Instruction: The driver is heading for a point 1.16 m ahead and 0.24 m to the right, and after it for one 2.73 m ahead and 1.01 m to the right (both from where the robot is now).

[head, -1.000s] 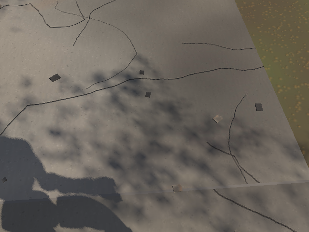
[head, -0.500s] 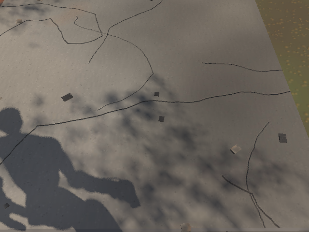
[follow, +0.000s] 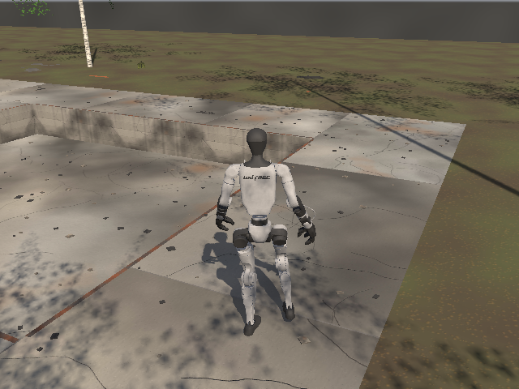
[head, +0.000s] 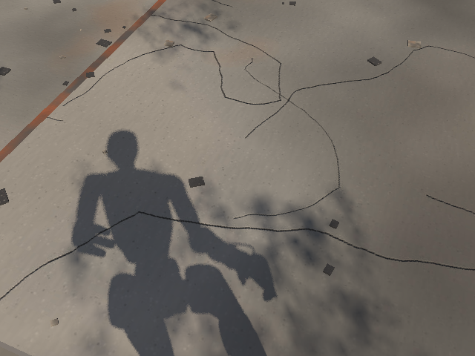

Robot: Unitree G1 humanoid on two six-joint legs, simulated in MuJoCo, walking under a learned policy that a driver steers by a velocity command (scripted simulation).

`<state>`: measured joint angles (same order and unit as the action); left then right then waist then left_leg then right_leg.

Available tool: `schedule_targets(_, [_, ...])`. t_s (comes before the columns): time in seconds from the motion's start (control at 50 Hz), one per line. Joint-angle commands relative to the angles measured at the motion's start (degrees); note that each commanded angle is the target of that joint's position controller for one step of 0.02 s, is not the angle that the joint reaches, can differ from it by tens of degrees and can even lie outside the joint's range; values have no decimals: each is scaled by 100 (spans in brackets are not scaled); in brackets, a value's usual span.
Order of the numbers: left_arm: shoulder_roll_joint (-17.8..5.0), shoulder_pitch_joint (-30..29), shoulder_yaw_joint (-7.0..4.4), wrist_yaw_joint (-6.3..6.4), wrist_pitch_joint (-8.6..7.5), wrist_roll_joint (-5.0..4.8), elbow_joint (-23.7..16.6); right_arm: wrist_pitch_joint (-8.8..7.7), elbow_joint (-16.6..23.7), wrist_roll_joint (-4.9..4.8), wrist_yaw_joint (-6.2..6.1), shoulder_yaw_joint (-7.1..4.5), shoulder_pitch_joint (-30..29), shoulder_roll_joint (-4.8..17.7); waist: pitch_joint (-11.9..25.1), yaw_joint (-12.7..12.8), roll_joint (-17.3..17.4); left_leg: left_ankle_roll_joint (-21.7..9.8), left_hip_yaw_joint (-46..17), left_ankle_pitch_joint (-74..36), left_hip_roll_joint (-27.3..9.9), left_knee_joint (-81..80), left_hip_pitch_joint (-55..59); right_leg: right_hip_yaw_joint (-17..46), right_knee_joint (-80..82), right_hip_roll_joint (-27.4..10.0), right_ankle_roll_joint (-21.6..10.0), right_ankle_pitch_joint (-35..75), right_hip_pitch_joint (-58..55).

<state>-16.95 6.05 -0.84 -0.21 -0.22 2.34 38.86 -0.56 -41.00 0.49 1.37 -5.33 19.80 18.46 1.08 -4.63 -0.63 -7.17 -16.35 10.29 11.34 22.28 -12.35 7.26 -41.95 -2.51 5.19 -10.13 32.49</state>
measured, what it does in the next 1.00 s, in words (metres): walks ahead, turning right: right foot, then left foot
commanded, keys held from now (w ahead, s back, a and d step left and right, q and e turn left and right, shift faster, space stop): w+q+shift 0.02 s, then w+shift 0.18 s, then w+e+shift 0.26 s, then e+shift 0.54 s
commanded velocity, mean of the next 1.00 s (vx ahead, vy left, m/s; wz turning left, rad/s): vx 0.61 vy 0.00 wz -0.33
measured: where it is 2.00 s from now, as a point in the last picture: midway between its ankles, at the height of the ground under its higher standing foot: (239, 273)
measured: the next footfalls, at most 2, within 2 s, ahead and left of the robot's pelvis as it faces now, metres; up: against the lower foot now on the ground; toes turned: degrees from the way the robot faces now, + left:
right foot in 0.12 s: +0.17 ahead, -0.16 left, +0.00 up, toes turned +11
left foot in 0.56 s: +0.50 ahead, +0.09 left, +0.00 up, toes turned -2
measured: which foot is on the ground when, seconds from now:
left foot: down 0.00-0.12, up 0.14-0.54, down 0.56-0.94, up 0.96-1.00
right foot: up 0.00-0.10, down 0.12-0.54, up 0.56-0.94, down 0.96-1.00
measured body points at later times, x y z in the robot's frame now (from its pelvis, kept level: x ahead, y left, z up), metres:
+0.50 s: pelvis +0.30 -0.04 -0.01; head +0.34 -0.06 +0.44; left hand +0.15 +0.20 -0.11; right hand +0.59 -0.20 -0.07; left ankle +0.44 +0.10 -0.72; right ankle +0.13 -0.17 -0.75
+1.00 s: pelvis +0.55 -0.06 -0.04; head +0.59 -0.08 +0.40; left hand +0.83 +0.13 -0.12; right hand +0.52 -0.35 -0.17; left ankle +0.48 +0.10 -0.69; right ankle +0.65 -0.15 -0.75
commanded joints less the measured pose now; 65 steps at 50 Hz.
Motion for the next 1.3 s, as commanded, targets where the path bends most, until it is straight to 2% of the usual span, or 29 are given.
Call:
schedule_targets(0.02, [-435,-947,-94,-17,-205,-107,-690,-89,407,23,26,-247,-181,963,-188,-65,752,-641,-1797,1897,-1252,-704,-129,-163,682,323,-50,-135,-138])
schedule_targets(0.08, [-558,-153,-163,52,-304,-226,-498,-147,498,57,40,-168,-595,829,-56,416,733,-431,-1775,1845,-1310,-446,-991,-281,1400,263,-308,115,-2037])
schedule_targets(0.12, [-980,1017,-327,174,-437,-66,-211,-272,410,30,14,2,-470,392,295,987,-73,-116,-1008,2008,-803,1170,-1941,133,1779,-297,-565,-705,-3811])
schedule_targets(0.14, [-1474,1674,-429,222,-485,137,-203,-376,542,-92,-1,174,-478,-119,796,1194,-1275,140,129,2217,-160,3136,-2619,2161,2550,-1665,-874,-2871,-4572])
schedule_targets(0.16, [-1709,1438,-535,155,-457,170,-133,-383,637,-124,-38,216,-303,16,591,851,-1453,150,464,1734,-180,4082,-3680,4279,3249,-2152,-1202,-4300,-4343])
schedule_targets(0.2, [-898,1189,-396,33,-440,5,-148,-305,463,149,11,147,-695,482,-89,753,-198,223,538,699,-737,4579,-3782,2779,2885,-1566,-1003,-3321,-3636])
schedule_targets(0.24, [-739,1529,-324,-2,-508,-65,95,-298,478,322,158,164,-904,434,-214,747,-447,305,597,426,-894,4273,-3520,1764,3020,-951,-975,-2478,-3275])
schedule_targets(0.3, [-599,1886,-297,-73,-593,-207,386,-277,637,392,207,264,-1284,336,-434,687,-738,495,1251,90,-1236,3935,-3631,1594,3296,-664,-1400,-1578,-3117])
schedule_targets(0.44, [-750,2428,-426,15,-539,-221,776,-385,1173,204,270,574,-2802,4,-544,969,-726,783,1889,-446,-1055,1565,-2235,1123,3466,-523,-1687,1451,-2565])
schedule_targets(0.48, [-752,2461,-430,25,-490,-233,906,-419,1133,181,193,567,-2674,47,-455,834,-681,671,1869,-515,-883,1077,-1465,1035,3062,-576,-1572,2711,-2625])
schedule_targets(0.52, [-943,2485,-480,16,-460,-262,1000,-490,793,215,0,432,-1596,343,238,342,-602,460,1887,-501,-594,658,200,772,1466,-313,-1218,4844,-2599])
schedule_targets(0.54, [-980,2271,-507,-15,-491,-338,944,-552,620,257,-132,347,-785,555,653,-127,-609,344,1566,-1020,-1029,467,1478,714,252,-35,-1013,4370,-1918])
schedule_targets(0.56, [-581,2130,-429,-25,-551,-419,714,-572,510,391,-273,213,184,956,1454,-468,-115,137,486,-839,-2418,558,2918,492,-1278,255,-928,2025,-928])
schedule_targets(0.58, [151,2936,-252,113,-451,-637,556,-499,505,456,-261,122,409,1227,2611,-56,1279,-486,-1599,-2710,-4542,855,4333,-154,-3201,734,-823,-2748,417])
schedule_targets(0.6, [-679,2512,-433,172,-312,-366,591,-368,512,221,-261,129,307,855,2445,-175,485,-527,-1531,-2858,-4043,776,3580,-242,-3508,396,-863,-2139,630])
schedule_targets(0.62, [-608,2024,-468,142,-257,-292,516,-366,478,195,-258,268,-113,370,1417,10,548,-369,-483,-3446,-3632,598,2729,-319,-3303,220,-831,-1698,763])
schedule_targets(0.66, [-379,1806,-474,17,-100,-145,522,-400,394,159,-254,370,-465,-22,420,307,810,-145,590,-3820,-3113,150,1532,-432,-2970,-9,-671,-1365,683])
schedule_targets(0.72, [-66,1651,-453,-130,152,-89,337,-481,280,37,-252,332,-706,30,0,690,973,-148,1376,-3976,-3007,-338,534,-605,-2610,-2,-536,-1071,397])
schedule_targets(0.8, [82,1001,-327,-326,189,-56,-75,-497,213,-24,-288,266,-1265,108,-167,901,1049,102,2598,-3301,-2639,-515,-189,-916,-770,-74,-628,544,-297])
schedule_targets(0.92, [-409,1082,-443,-332,198,12,-175,-330,106,-174,-235,16,-794,626,199,943,504,442,3013,-3703,-2769,1530,187,-1523,479,593,-1155,414,-1735])
schedule_targets(0.94, [-551,1662,-520,-242,136,64,-16,-249,139,-197,-200,10,-765,641,483,1201,252,571,3042,-3251,-2671,2708,-7,-1437,886,761,-1344,463,-2410])
schedule_targets(0.96, [-906,1757,-614,-109,63,62,25,-200,136,-102,-145,62,-375,450,526,1135,-563,815,3053,-156,-2217,4144,-892,-573,1278,267,-1544,2160,-3145])
schedule_targets(0.98, [-1647,1486,-740,-53,124,-68,-244,-73,324,63,-116,139,251,81,761,554,-1310,1166,2735,3498,-1333,6216,-2278,1772,638,-1296,-2352,6005,-3830])
schedule_targets(1.0, [-1821,1601,-861,-91,170,-320,-510,46,482,204,-187,148,211,332,2032,947,-892,1219,1462,3047,-1191,6445,-2632,3133,1713,-1763,-3031,4071,-4337])
schedule_targets(1.04, [-1247,843,-719,-31,292,-215,-571,102,567,175,-277,136,-625,518,685,737,-191,1074,1192,2018,-1492,5495,-2696,2528,2439,-1207,-2528,670,-2943])
schedule_targets(1.08, [-887,467,-616,1,308,-207,-544,192,487,206,-328,133,-594,509,151,421,-272,1051,1246,1528,-1575,4555,-2075,1808,2546,-596,-2030,645,-1931])
schedule_targets(1.12, [-887,498,-616,-35,277,-161,-492,303,378,204,-320,169,-502,375,345,390,-78,1044,1296,1396,-1403,4165,-1612,1597,2405,-349,-1889,1198,-1669])
schedule_targets(1.2, [-1042,604,-701,-67,292,-114,-428,311,449,112,-311,222,-807,201,457,527,-140,1019,1162,1159,-1213,3347,-1644,1929,2447,-256,-1817,150,-1727])
schedule_targets(1.3, [-628,573,-524,-71,290,-30,-343,294,339,53,-312,239,-805,141,437,668,-577,841,1441,967,-1208,2691,-1033,1702,2506,-257,-1670,-338,-1449])
Keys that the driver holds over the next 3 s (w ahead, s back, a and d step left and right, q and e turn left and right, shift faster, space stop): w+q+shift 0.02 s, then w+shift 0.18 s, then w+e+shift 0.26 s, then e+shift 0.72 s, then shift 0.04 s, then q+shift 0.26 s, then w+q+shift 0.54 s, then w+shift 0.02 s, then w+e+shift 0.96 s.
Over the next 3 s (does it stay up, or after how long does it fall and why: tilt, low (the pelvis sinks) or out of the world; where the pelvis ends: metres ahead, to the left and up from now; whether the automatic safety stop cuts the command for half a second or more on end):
stays up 1.67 -0.20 -0.02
